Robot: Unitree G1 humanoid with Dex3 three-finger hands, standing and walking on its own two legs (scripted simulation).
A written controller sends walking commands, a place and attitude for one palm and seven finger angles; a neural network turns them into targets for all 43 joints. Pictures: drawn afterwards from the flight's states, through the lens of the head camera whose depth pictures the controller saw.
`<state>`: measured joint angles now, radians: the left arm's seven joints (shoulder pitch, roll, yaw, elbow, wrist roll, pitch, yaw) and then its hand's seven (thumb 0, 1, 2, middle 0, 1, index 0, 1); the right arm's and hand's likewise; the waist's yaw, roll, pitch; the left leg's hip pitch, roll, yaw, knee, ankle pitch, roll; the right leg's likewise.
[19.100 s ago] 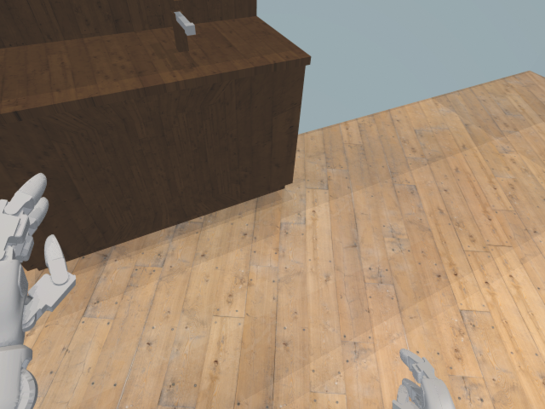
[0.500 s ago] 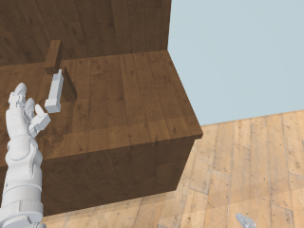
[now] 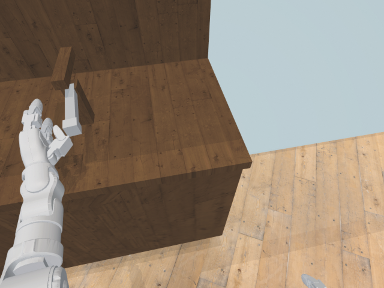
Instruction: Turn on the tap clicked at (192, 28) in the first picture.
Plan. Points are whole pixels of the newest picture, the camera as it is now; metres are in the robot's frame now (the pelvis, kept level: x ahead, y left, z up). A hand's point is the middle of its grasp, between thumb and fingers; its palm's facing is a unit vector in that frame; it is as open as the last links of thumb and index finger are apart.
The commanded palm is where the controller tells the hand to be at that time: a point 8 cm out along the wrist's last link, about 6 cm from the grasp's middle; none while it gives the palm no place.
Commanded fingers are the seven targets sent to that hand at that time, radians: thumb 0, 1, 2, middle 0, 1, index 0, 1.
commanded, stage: push the lever round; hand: left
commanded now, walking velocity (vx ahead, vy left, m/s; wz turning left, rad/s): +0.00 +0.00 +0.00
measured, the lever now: (72, 127) +0.41 +0.28 +0.11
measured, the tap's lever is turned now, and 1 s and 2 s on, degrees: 8 26 59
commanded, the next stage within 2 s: none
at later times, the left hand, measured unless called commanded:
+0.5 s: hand (85, 137) +0.39 +0.25 +0.10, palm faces +0.55 -0.83 -0.05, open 7.6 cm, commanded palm +0.35 +0.27 +0.10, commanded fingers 0.00 0.90 0.90 -0.15 -0.15 -0.15 -0.15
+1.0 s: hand (101, 134) +0.39 +0.21 +0.10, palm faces +0.65 -0.75 -0.06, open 7.6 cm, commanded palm +0.36 +0.24 +0.10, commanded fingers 0.00 0.90 0.90 -0.15 -0.15 -0.15 -0.15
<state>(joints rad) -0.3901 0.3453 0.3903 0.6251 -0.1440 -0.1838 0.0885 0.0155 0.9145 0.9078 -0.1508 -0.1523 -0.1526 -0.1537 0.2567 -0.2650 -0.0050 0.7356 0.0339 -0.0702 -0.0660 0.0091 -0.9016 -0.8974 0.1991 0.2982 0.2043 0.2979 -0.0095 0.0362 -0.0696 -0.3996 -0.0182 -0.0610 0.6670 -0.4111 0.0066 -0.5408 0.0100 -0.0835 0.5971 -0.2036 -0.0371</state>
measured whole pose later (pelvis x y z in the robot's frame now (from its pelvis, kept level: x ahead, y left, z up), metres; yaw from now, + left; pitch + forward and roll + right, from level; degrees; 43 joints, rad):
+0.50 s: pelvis +0.01 +0.01 +0.00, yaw +0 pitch +7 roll -1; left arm -0.35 0.19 0.28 0.48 -0.08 -0.14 0.35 0.02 0.95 0.92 -0.15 -0.15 -0.15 -0.15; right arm 0.24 -0.23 -0.01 0.74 0.00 -0.06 -0.05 0.01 -0.90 -0.90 0.20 0.30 0.20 0.30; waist 0.00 0.04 -0.08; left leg -0.36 -0.03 -0.05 0.64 -0.41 0.01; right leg -0.50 0.00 -0.07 0.58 -0.21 -0.02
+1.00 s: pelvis +0.00 +0.00 +0.00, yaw +0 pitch +7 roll +0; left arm -0.44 0.11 0.23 0.52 -0.01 -0.07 0.58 0.02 0.95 0.92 -0.15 -0.15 -0.15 -0.15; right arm 0.19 -0.22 -0.01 0.75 -0.02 -0.03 -0.06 0.01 -0.90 -0.90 0.20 0.30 0.20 0.30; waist 0.00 0.03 -0.08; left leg -0.36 -0.02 -0.06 0.64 -0.39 0.00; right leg -0.51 0.01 -0.08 0.58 -0.19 -0.04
